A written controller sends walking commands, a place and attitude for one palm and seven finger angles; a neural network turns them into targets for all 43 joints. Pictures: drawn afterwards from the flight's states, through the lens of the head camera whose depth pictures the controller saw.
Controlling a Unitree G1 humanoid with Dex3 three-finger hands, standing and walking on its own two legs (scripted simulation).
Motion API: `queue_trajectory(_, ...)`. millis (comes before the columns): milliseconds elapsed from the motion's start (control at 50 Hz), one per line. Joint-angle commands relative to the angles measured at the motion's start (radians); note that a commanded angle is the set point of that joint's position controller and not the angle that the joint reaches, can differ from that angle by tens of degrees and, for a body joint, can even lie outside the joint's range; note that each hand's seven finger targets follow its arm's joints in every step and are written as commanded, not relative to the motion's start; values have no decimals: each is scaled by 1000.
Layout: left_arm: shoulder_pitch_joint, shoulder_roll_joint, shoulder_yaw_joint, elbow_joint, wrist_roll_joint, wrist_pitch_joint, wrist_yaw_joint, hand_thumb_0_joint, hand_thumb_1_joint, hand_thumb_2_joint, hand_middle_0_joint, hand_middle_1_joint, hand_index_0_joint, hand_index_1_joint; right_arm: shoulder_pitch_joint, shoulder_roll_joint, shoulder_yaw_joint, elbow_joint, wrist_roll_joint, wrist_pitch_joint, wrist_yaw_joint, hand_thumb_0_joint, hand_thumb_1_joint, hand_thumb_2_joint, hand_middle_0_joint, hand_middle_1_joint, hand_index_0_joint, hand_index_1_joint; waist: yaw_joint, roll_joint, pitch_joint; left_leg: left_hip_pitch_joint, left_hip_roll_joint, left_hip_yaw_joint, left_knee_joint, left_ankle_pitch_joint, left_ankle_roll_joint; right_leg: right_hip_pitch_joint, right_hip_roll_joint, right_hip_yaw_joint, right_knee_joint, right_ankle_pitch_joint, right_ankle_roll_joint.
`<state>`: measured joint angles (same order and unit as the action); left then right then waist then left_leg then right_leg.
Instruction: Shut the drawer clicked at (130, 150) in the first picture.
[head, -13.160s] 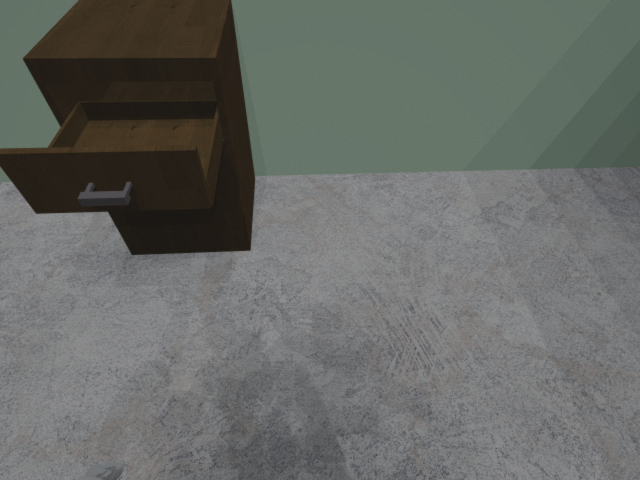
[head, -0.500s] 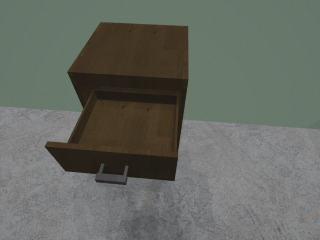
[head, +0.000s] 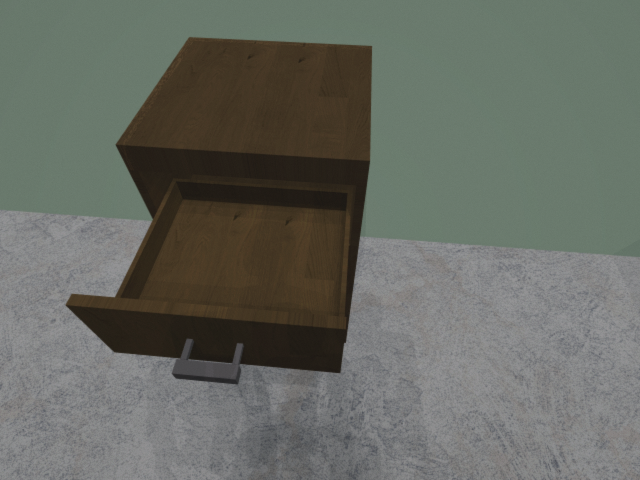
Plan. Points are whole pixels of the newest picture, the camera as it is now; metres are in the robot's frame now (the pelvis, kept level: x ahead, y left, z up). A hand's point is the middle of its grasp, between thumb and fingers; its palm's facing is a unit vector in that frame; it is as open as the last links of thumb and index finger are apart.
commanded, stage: come to a stop and stand still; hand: left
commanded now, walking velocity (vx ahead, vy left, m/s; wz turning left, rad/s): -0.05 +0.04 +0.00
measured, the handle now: (210, 359) +0.31 +0.20 -0.14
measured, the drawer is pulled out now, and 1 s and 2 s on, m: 0.30 0.30 0.30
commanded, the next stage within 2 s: look again from close up in 0.86 s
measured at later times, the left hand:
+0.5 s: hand out of the picture -0.02 +0.22 -0.17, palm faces +0.00 -0.98 -0.20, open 7.4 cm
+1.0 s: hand out of the picture -0.08 +0.21 -0.17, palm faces +0.02 -0.99 -0.16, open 7.4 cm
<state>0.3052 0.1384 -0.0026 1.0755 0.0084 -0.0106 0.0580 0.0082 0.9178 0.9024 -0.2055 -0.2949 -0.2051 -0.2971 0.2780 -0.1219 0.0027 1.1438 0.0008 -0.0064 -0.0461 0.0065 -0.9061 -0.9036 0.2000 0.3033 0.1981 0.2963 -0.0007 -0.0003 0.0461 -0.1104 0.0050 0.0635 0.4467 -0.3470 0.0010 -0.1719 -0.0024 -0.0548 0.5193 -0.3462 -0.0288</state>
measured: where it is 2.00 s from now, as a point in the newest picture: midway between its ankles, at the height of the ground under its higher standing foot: outside the picture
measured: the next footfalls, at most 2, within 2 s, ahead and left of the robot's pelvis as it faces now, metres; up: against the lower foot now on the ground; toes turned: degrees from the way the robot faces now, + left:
none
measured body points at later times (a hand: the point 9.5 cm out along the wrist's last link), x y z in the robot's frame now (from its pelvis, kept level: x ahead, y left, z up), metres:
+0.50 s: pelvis -0.06 +0.04 +0.00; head -0.06 +0.05 +0.45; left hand -0.02 +0.27 -0.15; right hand -0.01 -0.19 -0.15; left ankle -0.05 +0.12 -0.74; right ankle -0.06 -0.10 -0.74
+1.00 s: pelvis -0.05 +0.05 +0.00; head -0.04 +0.05 +0.45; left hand -0.08 +0.26 -0.16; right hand -0.06 -0.16 -0.16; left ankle -0.05 +0.12 -0.74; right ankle -0.06 -0.10 -0.74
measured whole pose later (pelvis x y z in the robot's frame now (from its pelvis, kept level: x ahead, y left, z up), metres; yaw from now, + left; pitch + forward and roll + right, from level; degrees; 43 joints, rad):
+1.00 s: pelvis -0.05 +0.05 +0.00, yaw +0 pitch -1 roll +0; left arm 0.35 0.13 -0.03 1.10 0.01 0.00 0.04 0.00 0.91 0.90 -0.20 -0.29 -0.20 -0.30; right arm 0.31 -0.13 0.02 1.12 -0.01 -0.02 -0.02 0.01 -0.90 -0.90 0.20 0.30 0.20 0.30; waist 0.00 -0.01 0.03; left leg -0.18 -0.05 0.08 0.43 -0.24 0.07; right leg -0.17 -0.06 -0.03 0.44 -0.25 0.04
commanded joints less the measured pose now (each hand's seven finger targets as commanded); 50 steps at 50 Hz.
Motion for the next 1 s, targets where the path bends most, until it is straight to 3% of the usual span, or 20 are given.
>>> queue_trajectory(0, 82, 132, 31, -36, 3, -8, 12, 0, 900, 900, -200, -300, -200, -300, 79, -101, -23, -28, 1, -2, -1, 0, -900, -900, 200, 300, 200, 300, 3, 6, -53, 42, 107, -62, -2, 550, 26, 21, -160, 111, -31, 705, -35)
queue_trajectory(40, 71, 138, 32, -43, 4, -7, 12, 0, 900, 900, -200, -300, -200, -300, 73, -112, -25, -32, -1, -3, 0, 0, -900, -900, 200, 300, 200, 300, 3, -1, -86, 65, 109, -59, 6, 603, 27, 35, -156, 100, -20, 721, -31)
queue_trajectory(80, 61, 136, 29, -43, 4, -7, 11, 0, 900, 900, -200, -300, -200, -300, 56, -116, -24, -36, 0, -1, 3, 0, -900, -900, 200, 300, 200, 300, 2, -30, -77, 58, 111, -63, -11, 526, 26, 33, -157, 103, -47, 664, -29)
queue_trajectory(100, 123, 172, 40, -11, 13, -30, 33, 0, 900, 900, -200, -300, -200, -300, -56, -171, -41, -136, 4, -8, 15, 0, -900, -900, 200, 300, 200, 300, 33, -88, -59, -98, 99, -6, 245, 448, -5, 51, -181, 150, -75, 1003, 29)
queue_trajectory(120, 105, 212, 48, -42, 20, -38, 27, 0, 900, 900, -200, -300, -200, -300, -32, -142, -30, -180, 3, -10, 19, 0, -900, -900, 200, 300, 200, 300, 8, -90, -84, -226, 30, -9, 236, 186, -22, 208, -248, 192, -24, 1246, -34)
queue_trajectory(140, 86, 193, 35, -67, 9, -38, 17, 0, 900, 900, -200, -300, -200, -300, 11, -101, -23, -181, -4, -9, 24, 0, -900, -900, 200, 300, 200, 300, -11, -157, -152, -229, 37, -23, 185, -34, 4, 217, -295, 205, -6, 1201, -81)
queue_trajectory(160, 37, 171, 23, -87, 11, -32, 9, 0, 900, 900, -200, -300, -200, -300, 13, -100, -25, -183, -7, -5, 24, 0, -900, -900, 200, 300, 200, 300, -27, -141, -163, -175, 15, -11, 120, -19, 3, 190, -264, 156, 18, 1151, -83)
queue_trajectory(180, 11, 173, 19, -100, 5, -28, 5, 0, 900, 900, -200, -300, -200, -300, 32, -110, -26, -172, -8, -1, 25, 0, -900, -900, 200, 300, 200, 300, -40, -99, -151, -107, 14, -10, 59, 76, 6, 127, -225, 131, 27, 984, -66)
queue_trajectory(220, -23, 160, 14, -118, -1, -13, -4, 0, 900, 900, -200, -300, -200, -300, 32, -142, -29, -177, -15, 0, 26, 0, -900, -900, 200, 300, 200, 300, -30, 33, -105, -51, 88, -68, 26, 291, 23, -1, -144, 102, -12, 489, -30)
queue_trajectory(260, -27, 147, 10, -115, 7, 1, -8, 0, 900, 900, -200, -300, -200, -300, -27, -162, -22, -195, -16, 7, 29, 0, -900, -900, 200, 300, 200, 300, -8, 64, 50, -158, 106, -125, -27, 173, 38, -77, -107, 101, -97, 129, -17)
queue_trajectory(300, -20, 151, 7, -112, 10, 0, -15, 0, 900, 900, -200, -300, -200, -300, -30, -171, -22, -209, -18, 9, 36, 0, -900, -900, 200, 300, 200, 300, -10, 11, 118, -200, 88, -144, -79, 2, 40, -128, -98, 114, -149, -34, -15)
queue_trajectory(320, -18, 162, 7, -116, 10, 2, -18, 0, 900, 900, -200, -300, -200, -300, -18, -178, -23, -207, -20, 7, 37, 0, -900, -900, 200, 300, 200, 300, -8, 39, 111, -197, 89, -146, -96, -16, 42, -130, -96, 115, -147, -40, -18)
queue_trajectory(480, 38, 133, 6, -113, 13, 1, -22, 0, 900, 900, -200, -300, -200, -300, 19, -187, -25, -196, -20, -8, 40, 0, -900, -900, 200, 300, 200, 300, 4, 25, 25, -189, 105, -187, -165, -85, 55, -69, -85, 65, -109, 22, 0)
queue_trajectory(540, 47, 126, 4, -101, 13, 1, -23, 0, 900, 900, -200, -300, -200, -300, 37, -187, -24, -178, -18, -10, 40, 0, -900, -900, 200, 300, 200, 300, 4, 35, 45, -198, 110, -196, -188, -94, 58, -73, -82, 56, -104, 31, 1)
queue_trajectory(600, 71, 115, -1, -79, 12, -3, -22, 0, 900, 900, -200, -300, -200, -300, 49, -179, -21, -154, -14, -15, 38, 0, -900, -900, 200, 300, 200, 300, 6, 30, 29, -171, 108, -190, -184, -55, 60, -62, -89, 56, -109, 63, 2)
queue_trajectory(620, 74, 116, -2, -72, 11, -3, -23, 0, 900, 900, -200, -300, -200, -300, 56, -177, -20, -146, -13, -16, 37, 0, -900, -900, 200, 300, 200, 300, 5, 57, 34, -164, 111, -193, -199, -41, 61, -64, -85, 52, -105, 72, 1)
queue_trajectory(780, 105, 93, -8, -15, 8, -12, -17, 0, 900, 900, -200, -300, -200, -300, 97, -147, -12, -76, -7, -27, 31, 0, -900, -900, 200, 300, 200, 300, 1, -9, 18, -97, 100, -156, -146, 139, 60, -47, -105, 62, -128, 149, 3)
queue_trajectory(840, 108, 86, -7, -5, 6, -11, -15, 0, 900, 900, -200, -300, -200, -300, 103, -140, -10, -60, -6, -29, 27, 0, -900, -900, 200, 300, 200, 300, 1, 9, 25, -83, 101, -152, -138, 196, 59, -52, -104, 63, -124, 162, 2)
queue_trajectory(980, 109, 74, -6, 6, 6, -10, -12, 0, 900, 900, -200, -300, -200, -300, 100, -125, -9, -39, -6, -29, 24, 0, -900, -900, 200, 300, 200, 300, 1, 5, 42, -76, 98, -136, -132, 203, 56, -58, -105, 69, -128, 169, 4)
